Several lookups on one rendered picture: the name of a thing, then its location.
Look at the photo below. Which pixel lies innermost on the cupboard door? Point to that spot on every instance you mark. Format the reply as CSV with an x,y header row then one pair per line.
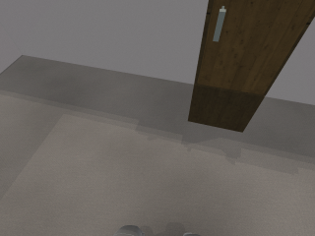
x,y
255,38

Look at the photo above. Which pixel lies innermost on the handle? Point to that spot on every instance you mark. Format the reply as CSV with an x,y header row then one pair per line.
x,y
219,24

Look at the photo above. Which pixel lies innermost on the robot left thigh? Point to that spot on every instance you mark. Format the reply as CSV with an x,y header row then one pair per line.
x,y
129,230

